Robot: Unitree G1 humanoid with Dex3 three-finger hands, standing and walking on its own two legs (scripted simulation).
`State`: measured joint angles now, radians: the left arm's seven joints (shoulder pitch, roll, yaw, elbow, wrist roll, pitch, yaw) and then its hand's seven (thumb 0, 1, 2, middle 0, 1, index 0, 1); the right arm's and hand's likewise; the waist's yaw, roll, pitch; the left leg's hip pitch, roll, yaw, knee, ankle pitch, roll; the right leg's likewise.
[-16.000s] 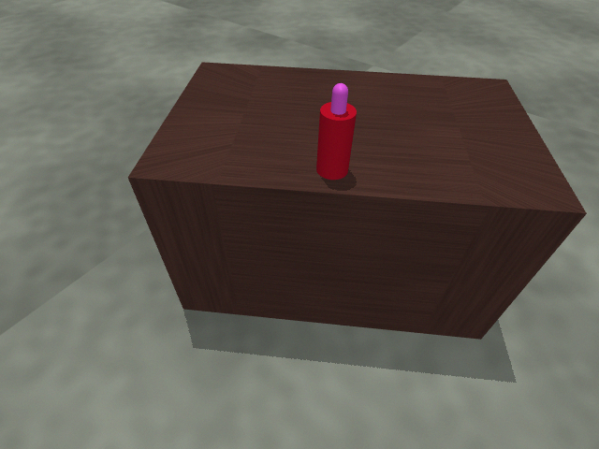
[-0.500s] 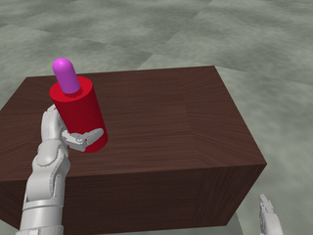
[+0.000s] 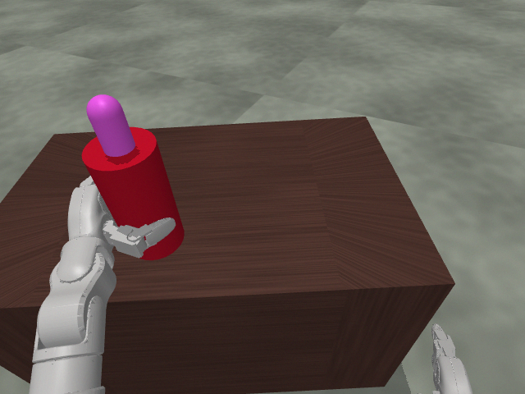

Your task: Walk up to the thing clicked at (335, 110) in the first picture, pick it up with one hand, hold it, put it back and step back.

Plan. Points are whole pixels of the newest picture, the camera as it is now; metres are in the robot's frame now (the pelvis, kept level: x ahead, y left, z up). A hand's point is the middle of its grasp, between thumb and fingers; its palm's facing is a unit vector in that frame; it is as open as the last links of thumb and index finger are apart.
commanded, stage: hold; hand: left
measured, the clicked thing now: (133, 181) +0.33 +0.16 +0.22
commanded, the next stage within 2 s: none
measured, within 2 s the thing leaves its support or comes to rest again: neither
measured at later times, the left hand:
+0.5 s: hand (140, 204) +0.33 +0.17 +0.18, palm faces +0.17 -0.99 +0.01, open 11.2 cm
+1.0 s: hand (139, 201) +0.33 +0.17 +0.19, palm faces +0.17 -0.99 +0.02, open 11.2 cm
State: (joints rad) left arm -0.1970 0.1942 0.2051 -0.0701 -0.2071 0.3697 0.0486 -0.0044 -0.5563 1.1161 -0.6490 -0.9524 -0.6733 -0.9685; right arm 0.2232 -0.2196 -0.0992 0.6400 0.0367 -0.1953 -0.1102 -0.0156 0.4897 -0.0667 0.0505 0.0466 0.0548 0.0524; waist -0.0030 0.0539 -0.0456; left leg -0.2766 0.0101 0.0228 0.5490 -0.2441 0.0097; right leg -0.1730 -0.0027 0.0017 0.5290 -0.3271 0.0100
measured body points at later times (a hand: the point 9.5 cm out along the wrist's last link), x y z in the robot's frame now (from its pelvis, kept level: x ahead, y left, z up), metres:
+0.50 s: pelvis +0.00 +0.00 +0.00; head -0.02 -0.02 +0.45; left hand +0.32 +0.22 +0.18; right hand +0.17 -0.26 -0.07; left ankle +0.03 +0.11 -0.73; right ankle -0.03 -0.13 -0.73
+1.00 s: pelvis +0.00 +0.00 +0.00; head -0.02 -0.02 +0.45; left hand +0.31 +0.22 +0.19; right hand +0.17 -0.26 -0.07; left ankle +0.03 +0.11 -0.73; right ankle -0.03 -0.13 -0.73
